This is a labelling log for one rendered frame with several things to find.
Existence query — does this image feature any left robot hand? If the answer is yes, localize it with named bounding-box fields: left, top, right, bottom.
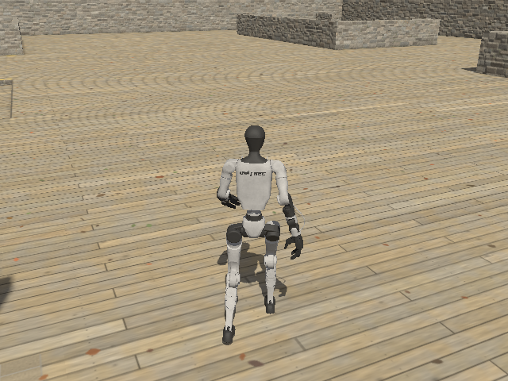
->
left=221, top=194, right=240, bottom=209

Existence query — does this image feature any right robot hand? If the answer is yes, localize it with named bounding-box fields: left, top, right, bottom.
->
left=284, top=234, right=303, bottom=260

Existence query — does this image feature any robot right upper arm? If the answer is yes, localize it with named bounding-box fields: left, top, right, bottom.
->
left=271, top=160, right=290, bottom=206

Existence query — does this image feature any right robot forearm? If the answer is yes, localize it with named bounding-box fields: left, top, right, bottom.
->
left=283, top=193, right=301, bottom=237

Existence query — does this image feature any robot right thigh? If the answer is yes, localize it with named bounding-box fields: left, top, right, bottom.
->
left=264, top=221, right=280, bottom=268

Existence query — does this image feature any humanoid robot torso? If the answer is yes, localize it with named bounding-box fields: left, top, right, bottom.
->
left=236, top=156, right=273, bottom=238

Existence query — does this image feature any robot left upper arm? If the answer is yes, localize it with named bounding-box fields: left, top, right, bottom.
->
left=217, top=159, right=239, bottom=199

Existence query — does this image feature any left robot forearm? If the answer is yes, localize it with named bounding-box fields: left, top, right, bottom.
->
left=217, top=188, right=229, bottom=203

